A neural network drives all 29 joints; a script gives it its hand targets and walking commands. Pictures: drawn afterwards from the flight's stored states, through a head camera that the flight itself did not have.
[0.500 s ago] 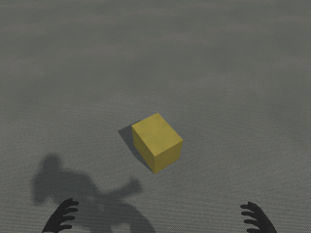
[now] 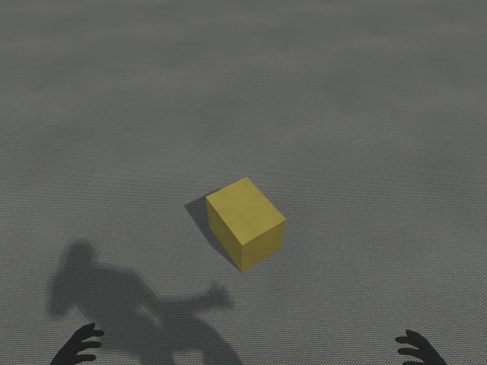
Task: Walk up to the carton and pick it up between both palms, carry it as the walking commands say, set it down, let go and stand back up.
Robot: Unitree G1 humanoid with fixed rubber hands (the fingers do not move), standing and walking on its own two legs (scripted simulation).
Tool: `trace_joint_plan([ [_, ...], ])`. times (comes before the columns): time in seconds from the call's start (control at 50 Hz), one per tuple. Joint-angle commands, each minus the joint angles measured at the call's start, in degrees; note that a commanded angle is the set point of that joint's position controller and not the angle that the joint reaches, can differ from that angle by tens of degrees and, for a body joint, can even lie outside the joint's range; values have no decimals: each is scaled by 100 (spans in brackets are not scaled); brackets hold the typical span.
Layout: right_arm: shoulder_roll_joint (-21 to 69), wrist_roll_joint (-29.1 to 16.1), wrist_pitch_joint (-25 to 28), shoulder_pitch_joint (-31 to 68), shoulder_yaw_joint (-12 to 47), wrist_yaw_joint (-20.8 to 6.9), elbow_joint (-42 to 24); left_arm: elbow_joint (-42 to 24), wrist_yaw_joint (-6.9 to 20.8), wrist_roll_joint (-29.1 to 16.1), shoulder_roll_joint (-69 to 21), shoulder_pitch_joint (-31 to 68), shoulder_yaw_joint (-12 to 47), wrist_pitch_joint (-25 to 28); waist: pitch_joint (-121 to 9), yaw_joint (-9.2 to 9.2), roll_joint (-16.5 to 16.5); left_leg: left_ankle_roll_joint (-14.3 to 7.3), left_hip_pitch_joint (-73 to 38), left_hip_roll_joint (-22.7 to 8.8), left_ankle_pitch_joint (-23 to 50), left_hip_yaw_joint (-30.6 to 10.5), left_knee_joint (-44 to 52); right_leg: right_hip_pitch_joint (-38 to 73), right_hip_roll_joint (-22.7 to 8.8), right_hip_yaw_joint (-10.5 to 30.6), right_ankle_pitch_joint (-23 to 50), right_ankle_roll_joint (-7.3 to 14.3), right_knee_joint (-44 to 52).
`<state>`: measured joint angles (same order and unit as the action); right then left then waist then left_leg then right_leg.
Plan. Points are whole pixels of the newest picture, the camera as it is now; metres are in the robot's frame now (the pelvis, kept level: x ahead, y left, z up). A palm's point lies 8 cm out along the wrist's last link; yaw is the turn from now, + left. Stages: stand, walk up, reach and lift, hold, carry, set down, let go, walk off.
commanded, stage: stand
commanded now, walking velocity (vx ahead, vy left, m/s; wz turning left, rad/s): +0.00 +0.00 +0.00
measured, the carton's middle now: (244, 223) +0.81 +0.01 -0.64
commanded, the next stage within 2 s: walk up in 0.74 s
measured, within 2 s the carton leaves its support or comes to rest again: neither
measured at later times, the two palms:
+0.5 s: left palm out of the picture +0.12 +0.31 -0.07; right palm out of the picture +0.12 -0.31 -0.08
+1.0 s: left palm out of the picture +0.10 +0.30 -0.08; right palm out of the picture +0.08 -0.31 -0.08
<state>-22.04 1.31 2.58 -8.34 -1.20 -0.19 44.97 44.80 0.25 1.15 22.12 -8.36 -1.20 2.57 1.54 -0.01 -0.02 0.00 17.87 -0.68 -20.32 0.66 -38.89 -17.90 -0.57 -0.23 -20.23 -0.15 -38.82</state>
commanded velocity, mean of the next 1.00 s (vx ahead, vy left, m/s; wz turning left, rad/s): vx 0.05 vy -0.01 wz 0.01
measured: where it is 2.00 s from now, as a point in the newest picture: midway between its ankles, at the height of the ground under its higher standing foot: outside the picture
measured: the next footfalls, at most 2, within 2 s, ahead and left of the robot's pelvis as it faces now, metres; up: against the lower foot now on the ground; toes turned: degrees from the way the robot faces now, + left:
left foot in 1.42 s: +0.24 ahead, +0.17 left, +0.00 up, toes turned +9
right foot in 1.86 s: +0.35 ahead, -0.12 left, +0.00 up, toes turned -7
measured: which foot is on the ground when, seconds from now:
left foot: down 0.00-1.00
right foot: down 0.00-1.00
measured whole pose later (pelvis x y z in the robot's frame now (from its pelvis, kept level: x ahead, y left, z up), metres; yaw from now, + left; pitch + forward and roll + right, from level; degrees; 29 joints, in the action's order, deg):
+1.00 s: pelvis +0.00 -0.01 +0.02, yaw +1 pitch -1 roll +0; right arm -21.6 1.5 -1.0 -8.6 -2.5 -0.6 58.1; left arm 57.3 1.9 1.0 21.2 -5.8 -2.1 -0.8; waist 0.6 0.0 -0.6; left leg 0.1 10.9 -1.4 -14.5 -0.2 -23.8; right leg -14.2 -1.3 -3.1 -23.0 -0.5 -33.8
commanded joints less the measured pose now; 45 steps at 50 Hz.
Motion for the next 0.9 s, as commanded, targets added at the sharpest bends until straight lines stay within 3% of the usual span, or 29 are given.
trace_joint_plan([
  [0.0,-966,-15,67,252,-219,23,-233,-229,-22,-15,965,258,-215,67,-414,2,-8,-371,-172,-459,1014,-552,793,199,-448,536,1069,383,758],
  [0.52,-998,-50,-26,546,-85,7,922,922,-17,-53,1012,528,-51,-10,-278,4,-4,-202,-867,-595,1318,-541,1913,845,-594,544,1386,221,1879],
  [0.88,-1034,-58,-63,576,-77,23,1300,1275,-34,-55,1046,552,-44,-56,-226,2,0,-160,-984,-642,1289,-549,2168,945,-641,562,1347,187,2142],
])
